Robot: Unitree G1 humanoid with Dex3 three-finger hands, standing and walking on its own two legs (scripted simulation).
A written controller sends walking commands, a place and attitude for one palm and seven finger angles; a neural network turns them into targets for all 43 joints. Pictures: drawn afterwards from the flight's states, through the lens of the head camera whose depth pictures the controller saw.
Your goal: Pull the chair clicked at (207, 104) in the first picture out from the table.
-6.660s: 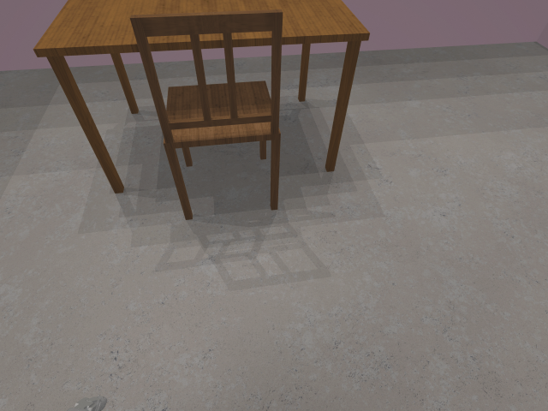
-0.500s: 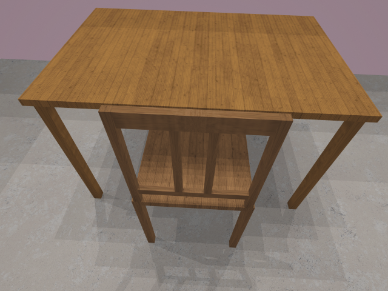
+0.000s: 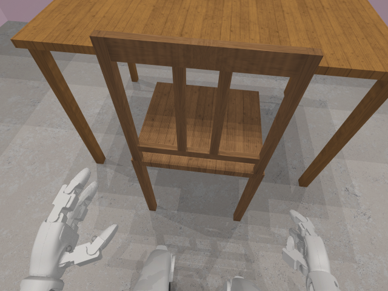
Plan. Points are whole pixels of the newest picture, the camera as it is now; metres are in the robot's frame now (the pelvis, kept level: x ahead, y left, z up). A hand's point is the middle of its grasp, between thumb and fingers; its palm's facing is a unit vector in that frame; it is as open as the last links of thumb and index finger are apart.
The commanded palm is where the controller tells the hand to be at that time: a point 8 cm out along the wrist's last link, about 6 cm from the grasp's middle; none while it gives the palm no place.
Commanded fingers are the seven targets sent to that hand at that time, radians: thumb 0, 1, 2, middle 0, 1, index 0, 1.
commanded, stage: raise the hand toward the chair's back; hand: left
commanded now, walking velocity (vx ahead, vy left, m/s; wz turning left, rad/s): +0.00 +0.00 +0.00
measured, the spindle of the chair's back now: (180, 114) +0.52 +0.10 +0.03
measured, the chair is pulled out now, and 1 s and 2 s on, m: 0.00 0.00 0.00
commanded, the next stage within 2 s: aim the fingers beside a spindle in 1.50 s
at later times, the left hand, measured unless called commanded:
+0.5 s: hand (92, 209) +0.24 +0.22 +0.06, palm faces +0.00 -1.00 -0.05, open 15.1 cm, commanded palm +0.22 +0.27 +0.07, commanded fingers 0.00 -0.41 0.34 -0.07 -0.09 -0.07 -0.09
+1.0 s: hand (76, 195) +0.26 +0.25 +0.08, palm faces +0.00 -1.00 -0.06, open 16.9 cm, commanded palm +0.24 +0.30 +0.08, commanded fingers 0.00 -0.50 0.30 -0.06 -0.08 -0.06 -0.08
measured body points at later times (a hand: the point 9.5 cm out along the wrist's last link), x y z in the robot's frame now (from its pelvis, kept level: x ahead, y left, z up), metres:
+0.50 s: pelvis +0.01 +0.03 +0.02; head +0.09 +0.04 +0.47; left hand +0.23 +0.27 +0.07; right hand +0.18 -0.23 -0.06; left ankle +0.09 +0.15 -0.62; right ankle -0.01 -0.09 -0.62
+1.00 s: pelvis +0.02 +0.04 +0.03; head +0.08 +0.06 +0.48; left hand +0.25 +0.30 +0.08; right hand +0.19 -0.20 -0.04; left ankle +0.09 +0.15 -0.62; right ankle -0.01 -0.09 -0.62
